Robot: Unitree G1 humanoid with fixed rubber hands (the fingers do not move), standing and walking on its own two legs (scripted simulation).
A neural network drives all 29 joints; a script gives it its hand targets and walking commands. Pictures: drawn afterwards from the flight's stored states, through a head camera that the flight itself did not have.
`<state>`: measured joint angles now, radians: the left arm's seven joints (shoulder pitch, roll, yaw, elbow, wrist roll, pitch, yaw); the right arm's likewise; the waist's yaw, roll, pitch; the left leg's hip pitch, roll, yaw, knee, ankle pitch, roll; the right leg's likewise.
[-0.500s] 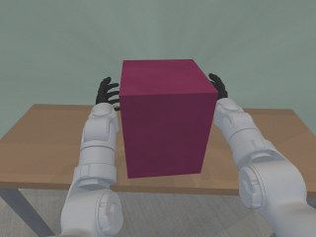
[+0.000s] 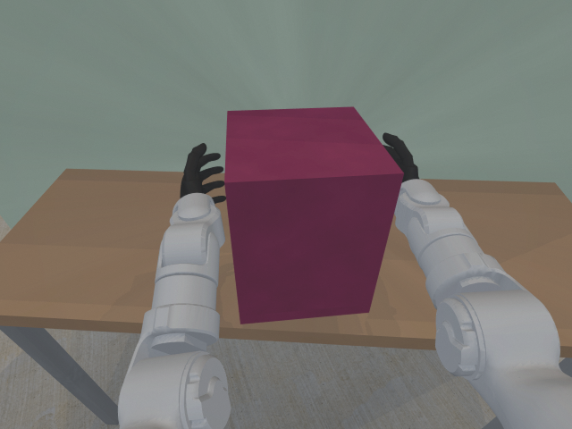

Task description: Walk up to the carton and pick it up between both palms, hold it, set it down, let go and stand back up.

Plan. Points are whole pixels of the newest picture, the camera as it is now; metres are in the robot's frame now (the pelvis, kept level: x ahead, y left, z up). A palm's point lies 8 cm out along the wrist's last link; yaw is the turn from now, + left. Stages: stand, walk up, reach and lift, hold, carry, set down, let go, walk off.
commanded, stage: set down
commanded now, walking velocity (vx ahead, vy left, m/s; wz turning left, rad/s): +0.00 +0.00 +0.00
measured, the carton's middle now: (298, 212) +0.43 +0.03 +0.11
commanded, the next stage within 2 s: none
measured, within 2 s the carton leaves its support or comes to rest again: rests again in 1.44 s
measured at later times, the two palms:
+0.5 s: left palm (201, 215) +0.39 +0.17 +0.14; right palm (390, 193) +0.47 -0.11 +0.13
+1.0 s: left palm (193, 225) +0.38 +0.18 +0.13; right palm (384, 197) +0.46 -0.10 +0.13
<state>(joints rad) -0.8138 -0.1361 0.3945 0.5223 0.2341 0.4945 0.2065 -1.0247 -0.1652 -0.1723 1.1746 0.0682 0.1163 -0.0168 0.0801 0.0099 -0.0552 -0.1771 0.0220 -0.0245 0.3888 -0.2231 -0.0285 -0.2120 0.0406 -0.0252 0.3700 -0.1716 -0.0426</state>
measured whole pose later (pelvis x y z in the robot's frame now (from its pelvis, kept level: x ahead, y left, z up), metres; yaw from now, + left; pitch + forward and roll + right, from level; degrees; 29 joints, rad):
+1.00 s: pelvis +0.00 +0.00 +0.00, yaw +0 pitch +6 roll +0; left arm -0.73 -0.17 0.39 0.52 0.23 0.33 0.22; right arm -1.02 -0.15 -0.23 1.18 -0.05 0.01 0.02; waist 0.13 0.05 -0.06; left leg -0.28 0.03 -0.02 0.39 -0.21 -0.04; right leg -0.31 0.04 -0.03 0.37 -0.16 -0.05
